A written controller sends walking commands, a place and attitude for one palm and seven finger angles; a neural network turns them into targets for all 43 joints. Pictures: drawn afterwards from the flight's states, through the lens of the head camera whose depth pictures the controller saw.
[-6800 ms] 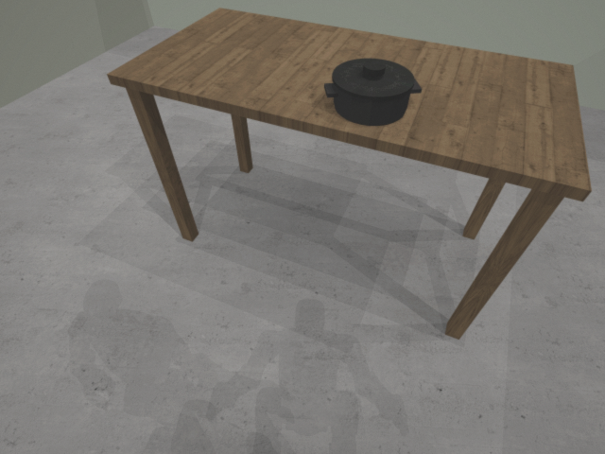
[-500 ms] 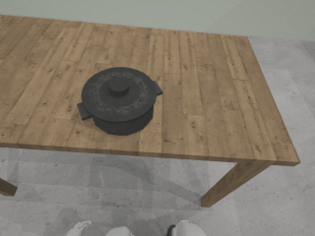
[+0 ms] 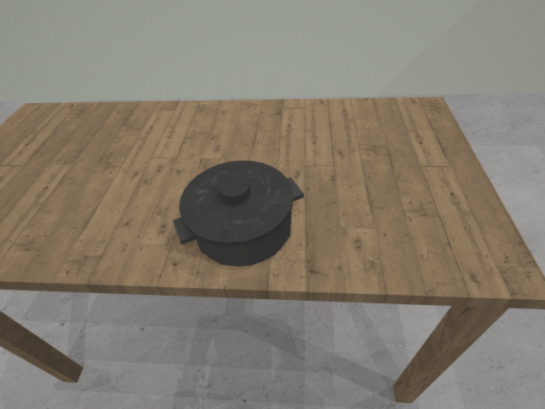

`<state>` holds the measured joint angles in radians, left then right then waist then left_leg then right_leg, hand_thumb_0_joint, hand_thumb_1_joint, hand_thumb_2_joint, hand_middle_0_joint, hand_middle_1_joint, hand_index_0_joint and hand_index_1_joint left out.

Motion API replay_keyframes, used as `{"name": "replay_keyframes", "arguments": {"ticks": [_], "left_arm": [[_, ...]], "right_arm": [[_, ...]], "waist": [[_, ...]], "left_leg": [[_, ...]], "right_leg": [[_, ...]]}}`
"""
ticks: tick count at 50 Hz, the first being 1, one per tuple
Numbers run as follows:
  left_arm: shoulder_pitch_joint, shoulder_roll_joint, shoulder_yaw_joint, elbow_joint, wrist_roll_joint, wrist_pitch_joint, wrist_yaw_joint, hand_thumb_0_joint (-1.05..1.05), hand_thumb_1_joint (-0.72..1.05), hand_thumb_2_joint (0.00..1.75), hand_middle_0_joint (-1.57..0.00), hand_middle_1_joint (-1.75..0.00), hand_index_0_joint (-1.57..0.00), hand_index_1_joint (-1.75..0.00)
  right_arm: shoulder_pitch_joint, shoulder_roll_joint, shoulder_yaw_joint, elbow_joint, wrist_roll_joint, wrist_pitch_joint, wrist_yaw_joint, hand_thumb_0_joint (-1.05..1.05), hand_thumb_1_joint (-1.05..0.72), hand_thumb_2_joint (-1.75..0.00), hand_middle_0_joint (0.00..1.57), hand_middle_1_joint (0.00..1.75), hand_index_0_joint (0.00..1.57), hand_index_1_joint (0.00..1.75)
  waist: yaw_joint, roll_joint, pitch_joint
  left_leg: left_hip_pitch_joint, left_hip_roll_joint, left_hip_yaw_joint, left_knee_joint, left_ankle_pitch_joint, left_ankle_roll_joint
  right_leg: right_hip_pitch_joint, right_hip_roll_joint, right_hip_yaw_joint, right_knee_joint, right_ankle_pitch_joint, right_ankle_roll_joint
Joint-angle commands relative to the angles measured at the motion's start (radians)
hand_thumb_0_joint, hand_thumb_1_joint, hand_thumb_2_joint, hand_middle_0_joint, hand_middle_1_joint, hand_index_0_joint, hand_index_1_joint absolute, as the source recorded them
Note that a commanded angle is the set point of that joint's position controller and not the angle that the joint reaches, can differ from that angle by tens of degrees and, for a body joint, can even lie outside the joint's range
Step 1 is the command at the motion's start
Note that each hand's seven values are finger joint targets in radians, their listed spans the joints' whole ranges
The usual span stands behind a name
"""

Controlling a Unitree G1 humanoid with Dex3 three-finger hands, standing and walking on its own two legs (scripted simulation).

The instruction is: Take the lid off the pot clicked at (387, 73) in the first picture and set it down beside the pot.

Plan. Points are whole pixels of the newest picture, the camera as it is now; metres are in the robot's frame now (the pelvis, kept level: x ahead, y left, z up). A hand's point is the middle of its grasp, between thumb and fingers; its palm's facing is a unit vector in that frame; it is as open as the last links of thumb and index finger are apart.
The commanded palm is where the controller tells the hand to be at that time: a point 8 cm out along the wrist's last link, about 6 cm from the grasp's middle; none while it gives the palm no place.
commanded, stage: come to a stop and stand still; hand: left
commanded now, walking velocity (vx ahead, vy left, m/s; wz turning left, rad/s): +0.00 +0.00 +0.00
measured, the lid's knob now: (234, 188) +0.44 +0.10 +0.09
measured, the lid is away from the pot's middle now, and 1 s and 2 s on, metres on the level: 0.00 0.00 0.00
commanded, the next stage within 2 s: look again from close up in 0.72 s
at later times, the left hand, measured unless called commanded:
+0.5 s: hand out of the picture +0.08 +0.15 -0.15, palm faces -0.03 -0.96 -0.27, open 7.3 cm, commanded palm none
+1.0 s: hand out of the picture +0.04 +0.14 -0.16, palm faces -0.01 -0.97 -0.24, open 7.3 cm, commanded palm none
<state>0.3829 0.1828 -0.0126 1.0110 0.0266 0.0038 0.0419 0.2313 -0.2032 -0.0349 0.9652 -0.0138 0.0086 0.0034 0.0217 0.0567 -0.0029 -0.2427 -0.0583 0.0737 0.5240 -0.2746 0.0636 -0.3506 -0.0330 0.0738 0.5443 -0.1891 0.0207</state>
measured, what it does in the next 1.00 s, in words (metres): stands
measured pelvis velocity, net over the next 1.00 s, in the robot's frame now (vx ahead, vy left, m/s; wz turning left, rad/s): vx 0.04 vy -0.03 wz -0.01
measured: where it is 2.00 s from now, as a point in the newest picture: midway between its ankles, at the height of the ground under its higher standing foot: outside the picture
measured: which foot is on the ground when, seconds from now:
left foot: down 0.00-1.00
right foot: down 0.00-1.00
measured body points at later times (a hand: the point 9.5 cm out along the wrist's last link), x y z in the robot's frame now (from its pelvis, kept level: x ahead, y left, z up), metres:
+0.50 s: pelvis +0.03 -0.03 +0.01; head +0.04 -0.06 +0.45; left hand +0.08 +0.20 -0.13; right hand +0.01 -0.25 -0.17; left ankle +0.01 +0.08 -0.73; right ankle +0.07 -0.14 -0.73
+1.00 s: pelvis +0.04 -0.03 +0.01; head +0.05 -0.06 +0.46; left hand +0.04 +0.19 -0.14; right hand +0.01 -0.24 -0.16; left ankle +0.01 +0.08 -0.73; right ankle +0.07 -0.15 -0.73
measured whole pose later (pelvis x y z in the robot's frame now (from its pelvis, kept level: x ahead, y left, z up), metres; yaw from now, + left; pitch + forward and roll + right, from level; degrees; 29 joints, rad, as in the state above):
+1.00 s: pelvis +0.04 -0.03 +0.01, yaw -1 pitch +0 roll +1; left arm 0.29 0.13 -0.01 1.09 0.02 -0.01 0.05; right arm 0.32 -0.15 -0.02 1.13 -0.01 -0.03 -0.02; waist -0.01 0.04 0.03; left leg -0.14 0.00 0.06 0.44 -0.29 0.01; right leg -0.26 0.03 0.06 0.47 -0.20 -0.01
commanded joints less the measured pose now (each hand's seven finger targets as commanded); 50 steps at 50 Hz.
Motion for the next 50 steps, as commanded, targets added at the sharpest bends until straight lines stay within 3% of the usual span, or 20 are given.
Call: {"name": "replay_keyframes", "arguments": {"ticks": [1, 4, 5, 8, 10, 13, 17, 19, 20, 24, 26, 29, 30, 34, 40, 43, 49, 50], "left_arm": [[-0.019, 0.112, 0.023, -0.045, -0.003, -0.028, 0.007, 0.00, 0.90, 0.90, -0.20, -0.30, -0.20, -0.30], [-0.014, 0.107, 0.021, -0.019, -0.007, -0.032, 0.010, 0.00, 0.90, 0.90, -0.20, -0.30, -0.20, -0.30], [-0.019, 0.113, 0.022, -0.015, -0.007, -0.031, 0.010, 0.00, 0.90, 0.90, -0.20, -0.30, -0.20, -0.30], [-0.024, 0.103, 0.020, 0.005, -0.010, -0.032, 0.012, 0.00, 0.90, 0.90, -0.20, -0.30, -0.20, -0.30], [-0.036, 0.106, 0.022, 0.011, -0.010, -0.031, 0.012, 0.00, 0.90, 0.90, -0.20, -0.30, -0.20, -0.30], [-0.044, 0.100, 0.020, 0.019, -0.013, -0.032, 0.013, 0.00, 0.90, 0.90, -0.20, -0.30, -0.20, -0.30], [-0.062, 0.104, 0.021, 0.018, -0.013, -0.032, 0.012, 0.00, 0.90, 0.90, -0.20, -0.30, -0.20, -0.30], [-0.065, 0.106, 0.022, 0.017, -0.013, -0.033, 0.012, 0.00, 0.90, 0.90, -0.20, -0.30, -0.20, -0.30], [-0.070, 0.108, 0.023, 0.017, -0.014, -0.031, 0.011, 0.00, 0.90, 0.90, -0.20, -0.30, -0.20, -0.30], [-0.072, 0.102, 0.024, 0.017, -0.014, -0.036, 0.013, 0.00, 0.90, 0.90, -0.20, -0.30, -0.20, -0.30], [-0.074, 0.098, 0.024, 0.020, -0.014, -0.036, 0.012, 0.00, 0.90, 0.90, -0.20, -0.30, -0.20, -0.30], [-0.075, 0.098, 0.024, 0.022, -0.014, -0.036, 0.013, 0.00, 0.90, 0.90, -0.20, -0.30, -0.20, -0.30], [-0.076, 0.101, 0.025, 0.022, -0.015, -0.035, 0.012, 0.00, 0.90, 0.90, -0.20, -0.30, -0.20, -0.30], [-0.070, 0.092, 0.026, 0.026, -0.014, -0.034, 0.013, 0.00, 0.90, 0.90, -0.20, -0.30, -0.20, -0.30], [-0.062, 0.092, 0.025, 0.033, -0.014, -0.031, 0.011, 0.00, 0.90, 0.90, -0.20, -0.30, -0.20, -0.30], [-0.050, 0.085, 0.025, 0.038, -0.013, -0.032, 0.012, 0.00, 0.90, 0.90, -0.20, -0.30, -0.20, -0.30], [-0.032, 0.073, 0.024, 0.048, -0.011, -0.030, 0.012, 0.00, 0.90, 0.90, -0.20, -0.30, -0.20, -0.30], [-0.032, 0.076, 0.024, 0.050, -0.012, -0.029, 0.011, 0.00, 0.90, 0.90, -0.20, -0.30, -0.20, -0.30]], "right_arm": [[0.029, -0.092, -0.017, -0.028, -0.001, -0.032, -0.010, 0.00, -0.90, -0.90, 0.20, 0.30, 0.20, 0.30], [0.045, -0.082, -0.011, 0.008, -0.001, -0.044, -0.015, 0.00, -0.90, -0.90, 0.20, 0.30, 0.20, 0.30], [0.049, -0.073, -0.009, 0.015, 0.001, -0.043, -0.016, 0.00, -0.90, -0.90, 0.20, 0.30, 0.20, 0.30], [0.069, -0.066, -0.004, 0.044, -0.001, -0.047, -0.021, 0.00, -0.90, -0.90, 0.20, 0.30, 0.20, 0.30], [0.081, -0.057, -0.002, 0.058, 0.000, -0.044, -0.022, 0.00, -0.90, -0.90, 0.20, 0.30, 0.20, 0.30], [0.098, -0.052, 0.000, 0.080, -0.003, -0.043, -0.024, 0.00, -0.90, -0.90, 0.20, 0.30, 0.20, 0.30], [0.124, -0.044, 0.002, 0.098, -0.003, -0.041, -0.024, 0.00, -0.90, -0.90, 0.20, 0.30, 0.20, 0.30], [0.135, -0.037, 0.003, 0.109, -0.003, -0.043, -0.024, 0.00, -0.90, -0.90, 0.20, 0.30, 0.20, 0.30], [0.138, -0.032, 0.003, 0.111, -0.002, -0.041, -0.024, 0.00, -0.90, -0.90, 0.20, 0.30, 0.20, 0.30], [0.157, -0.031, 0.004, 0.126, -0.002, -0.045, -0.026, 0.00, -0.90, -0.90, 0.20, 0.30, 0.20, 0.30], [0.155, -0.030, 0.003, 0.128, -0.001, -0.044, -0.027, 0.00, -0.90, -0.90, 0.20, 0.30, 0.20, 0.30], [0.166, -0.023, 0.004, 0.136, -0.001, -0.043, -0.029, 0.00, -0.90, -0.90, 0.20, 0.30, 0.20, 0.30], [0.165, -0.018, 0.004, 0.137, 0.000, -0.041, -0.029, 0.00, -0.90, -0.90, 0.20, 0.30, 0.20, 0.30], [0.174, -0.019, 0.006, 0.144, 0.000, -0.043, -0.030, 0.00, -0.90, -0.90, 0.20, 0.30, 0.20, 0.30], [0.176, -0.010, 0.006, 0.146, 0.002, -0.040, -0.030, 0.00, -0.90, -0.90, 0.20, 0.30, 0.20, 0.30], [0.177, -0.011, 0.008, 0.149, 0.002, -0.043, -0.031, 0.00, -0.90, -0.90, 0.20, 0.30, 0.20, 0.30], [0.181, -0.006, 0.010, 0.151, 0.004, -0.044, -0.032, 0.00, -0.90, -0.90, 0.20, 0.30, 0.20, 0.30], [0.179, -0.001, 0.008, 0.152, 0.005, -0.042, -0.033, 0.00, -0.90, -0.90, 0.20, 0.30, 0.20, 0.30]], "waist": [[-0.034, -0.099, 0.025], [-0.029, -0.045, 0.003], [-0.026, -0.076, 0.012], [-0.028, -0.036, 0.012], [-0.027, -0.088, 0.024], [-0.029, -0.035, 0.038], [-0.035, -0.083, 0.038], [-0.035, -0.067, 0.033], [-0.034, -0.094, 0.041], [-0.039, -0.059, 0.013], [-0.036, -0.084, 0.026], [-0.040, -0.058, 0.026], [-0.039, -0.087, 0.037], [-0.041, -0.042, 0.036], [-0.040, -0.074, 0.054], [-0.039, -0.043, 0.056], [-0.036, -0.046, 0.064], [-0.035, -0.071, 0.067]], "left_leg": [[-0.007, 0.145, -0.179, -0.183, -0.071, -0.005], [0.021, 0.147, -0.164, -0.174, 0.039, -0.008], [0.016, 0.151, -0.164, -0.169, 0.065, -0.009], [0.034, 0.143, -0.145, -0.157, 0.103, -0.017], [0.032, 0.147, -0.138, -0.148, 0.104, -0.019], [0.032, 0.142, -0.126, -0.150, 0.079, -0.024], [0.030, 0.139, -0.119, -0.142, 0.063, -0.028], [0.042, 0.138, -0.116, -0.141, 0.076, -0.030], [0.038, 0.142, -0.116, -0.143, 0.064, -0.028], [0.063, 0.143, -0.107, -0.139, 0.115, -0.034], [0.058, 0.145, -0.107, -0.137, 0.120, -0.035], [0.072, 0.149, -0.103, -0.143, 0.125, -0.038], [0.068, 0.151, -0.106, -0.146, 0.115, -0.037], [0.081, 0.154, -0.100, -0.153, 0.122, -0.038], [0.080, 0.158, -0.102, -0.161, 0.089, -0.035], [0.084, 0.155, -0.101, -0.160, 0.107, -0.034], [0.080, 0.160, -0.102, -0.169, 0.099, -0.030], [0.077, 0.162, -0.106, -0.170, 0.085, -0.029]], "right_leg": [[-0.014, -0.037, 0.075, -0.098, -0.066, -0.067], [0.023, -0.040, 0.072, -0.081, 0.022, -0.065], [0.032, -0.040, 0.063, -0.088, 0.030, -0.065], [0.040, -0.050, 0.082, -0.092, 0.051, -0.069], [0.044, -0.051, 0.081, -0.106, 0.049, -0.070], [0.040, -0.056, 0.106, -0.123, 0.024, -0.076], [0.048, -0.061, 0.120, -0.146, -0.004, -0.080], [0.051, -0.061, 0.120, -0.149, 0.005, -0.080], [0.050, -0.059, 0.113, -0.158, -0.012, -0.079], [0.074, -0.065, 0.117, -0.146, 0.068, -0.080], [0.077, -0.065, 0.112, -0.150, 0.087, -0.078], [0.080, -0.065, 0.114, -0.150, 0.108, -0.080], [0.080, -0.062, 0.104, -0.159, 0.092, -0.078], [0.077, -0.062, 0.107, -0.157, 0.093, -0.078], [0.071, -0.057, 0.099, -0.178, 0.048, -0.075], [0.067, -0.057, 0.106, -0.171, 0.058, -0.076], [0.067, -0.055, 0.095, -0.168, 0.055, -0.072], [0.070, -0.051, 0.093, -0.176, 0.039, -0.072]]}}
